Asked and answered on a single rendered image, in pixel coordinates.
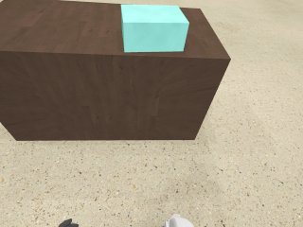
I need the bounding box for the carton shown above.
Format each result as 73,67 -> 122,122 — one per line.
120,4 -> 189,53

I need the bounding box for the right robot thigh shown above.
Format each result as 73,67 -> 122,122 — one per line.
164,217 -> 194,227

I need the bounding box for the robot right shin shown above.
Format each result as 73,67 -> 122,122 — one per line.
170,214 -> 181,218

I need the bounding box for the pedestal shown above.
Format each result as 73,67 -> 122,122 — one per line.
0,0 -> 231,141

